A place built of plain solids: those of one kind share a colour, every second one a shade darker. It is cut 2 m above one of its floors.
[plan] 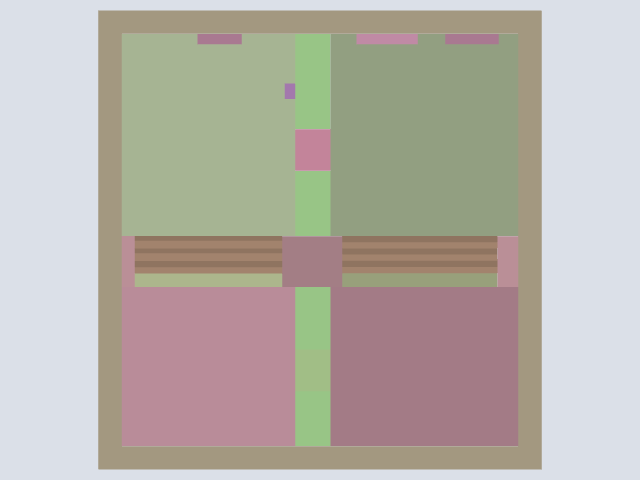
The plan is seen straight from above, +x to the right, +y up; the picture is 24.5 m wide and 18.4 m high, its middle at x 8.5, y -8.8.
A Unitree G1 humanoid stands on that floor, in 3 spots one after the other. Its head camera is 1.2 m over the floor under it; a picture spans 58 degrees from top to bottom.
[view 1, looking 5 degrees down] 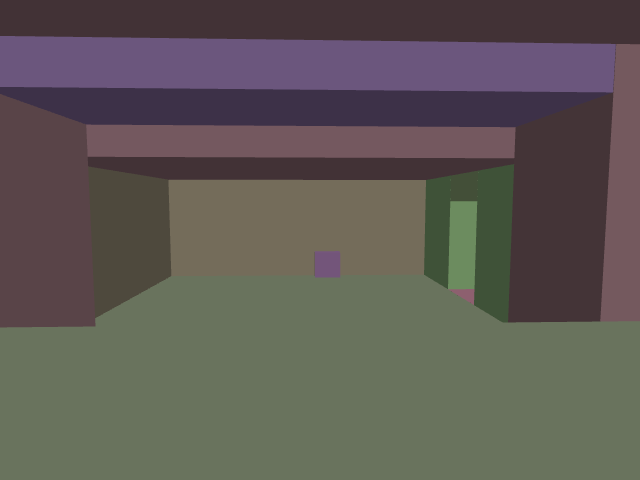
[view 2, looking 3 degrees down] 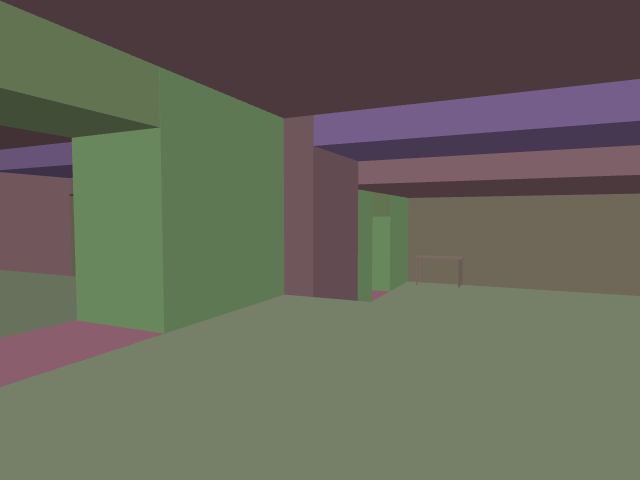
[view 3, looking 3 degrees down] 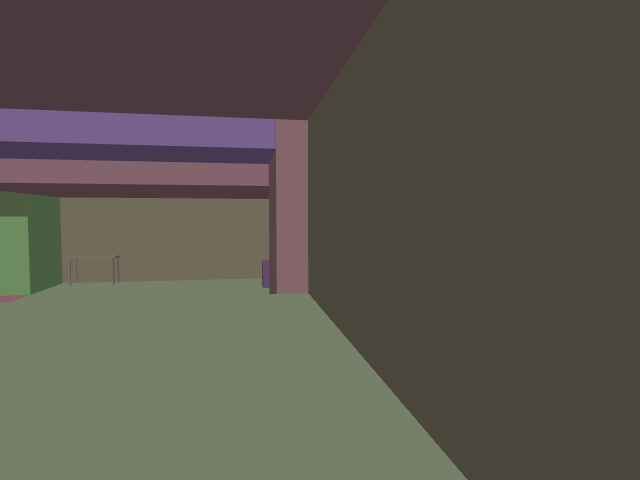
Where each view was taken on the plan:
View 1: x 12.32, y -4.47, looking -92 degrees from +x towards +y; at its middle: wall_out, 12.29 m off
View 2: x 4.22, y -2.83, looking -65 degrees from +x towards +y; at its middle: wall_row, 6.70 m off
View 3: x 1.90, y -1.90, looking -100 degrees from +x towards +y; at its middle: wall_out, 5.78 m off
